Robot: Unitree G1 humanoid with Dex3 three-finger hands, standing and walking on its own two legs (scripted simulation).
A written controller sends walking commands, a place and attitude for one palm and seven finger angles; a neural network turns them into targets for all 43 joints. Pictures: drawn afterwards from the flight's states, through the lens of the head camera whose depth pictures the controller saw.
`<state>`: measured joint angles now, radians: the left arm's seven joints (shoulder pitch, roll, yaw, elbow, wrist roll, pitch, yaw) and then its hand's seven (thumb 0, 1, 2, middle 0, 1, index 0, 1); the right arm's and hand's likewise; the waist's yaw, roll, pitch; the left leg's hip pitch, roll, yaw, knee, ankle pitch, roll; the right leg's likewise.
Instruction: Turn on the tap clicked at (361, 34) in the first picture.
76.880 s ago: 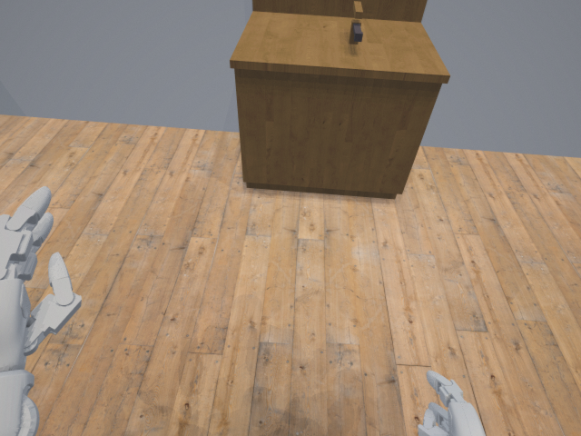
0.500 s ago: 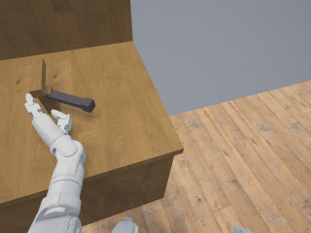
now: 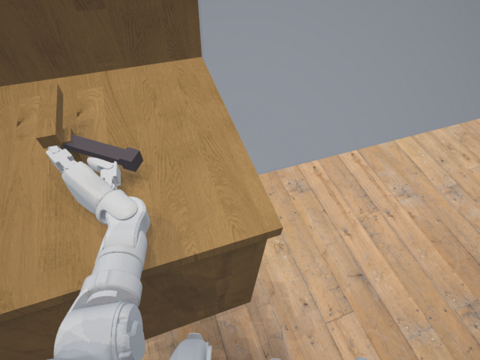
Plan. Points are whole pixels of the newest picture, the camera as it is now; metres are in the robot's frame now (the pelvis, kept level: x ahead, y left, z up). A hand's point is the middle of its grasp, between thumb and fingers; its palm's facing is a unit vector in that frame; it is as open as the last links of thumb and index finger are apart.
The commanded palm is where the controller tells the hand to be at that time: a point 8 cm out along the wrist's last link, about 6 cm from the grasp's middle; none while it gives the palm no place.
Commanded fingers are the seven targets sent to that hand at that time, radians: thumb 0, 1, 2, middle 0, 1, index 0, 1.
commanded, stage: push the lever round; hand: left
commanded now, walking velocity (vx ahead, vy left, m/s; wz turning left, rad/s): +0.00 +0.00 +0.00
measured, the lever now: (131, 159) +0.44 +0.19 +0.07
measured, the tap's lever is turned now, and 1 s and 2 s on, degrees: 53 71 75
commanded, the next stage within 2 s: none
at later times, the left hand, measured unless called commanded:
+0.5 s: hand (125, 158) +0.45 +0.21 +0.06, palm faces +0.85 -0.52 -0.09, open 7.8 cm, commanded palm +0.41 +0.20 +0.07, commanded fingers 0.00 0.90 0.90 -0.15 -0.15 -0.15 -0.15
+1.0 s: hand (130, 153) +0.46 +0.20 +0.06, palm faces +0.87 -0.49 -0.11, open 8.1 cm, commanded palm +0.44 +0.20 +0.07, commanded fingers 0.00 0.90 0.90 -0.15 -0.15 -0.15 -0.15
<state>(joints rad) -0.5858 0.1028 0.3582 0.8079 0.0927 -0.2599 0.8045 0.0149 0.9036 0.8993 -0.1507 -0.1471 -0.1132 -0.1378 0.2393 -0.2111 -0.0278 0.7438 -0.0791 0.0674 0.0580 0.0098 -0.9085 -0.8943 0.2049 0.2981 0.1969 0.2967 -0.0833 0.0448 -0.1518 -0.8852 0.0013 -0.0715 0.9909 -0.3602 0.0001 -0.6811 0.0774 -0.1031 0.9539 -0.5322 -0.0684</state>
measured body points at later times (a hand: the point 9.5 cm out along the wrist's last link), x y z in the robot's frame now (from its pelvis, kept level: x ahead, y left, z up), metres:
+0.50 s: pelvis -0.01 -0.01 -0.01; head +0.07 +0.00 +0.44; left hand +0.40 +0.23 +0.07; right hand +0.06 -0.26 -0.14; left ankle +0.07 +0.11 -0.68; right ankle -0.04 -0.08 -0.68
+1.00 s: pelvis +0.00 -0.03 -0.01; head +0.07 -0.02 +0.44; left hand +0.42 +0.22 +0.07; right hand +0.04 -0.28 -0.14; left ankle +0.07 +0.11 -0.67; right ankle -0.04 -0.08 -0.68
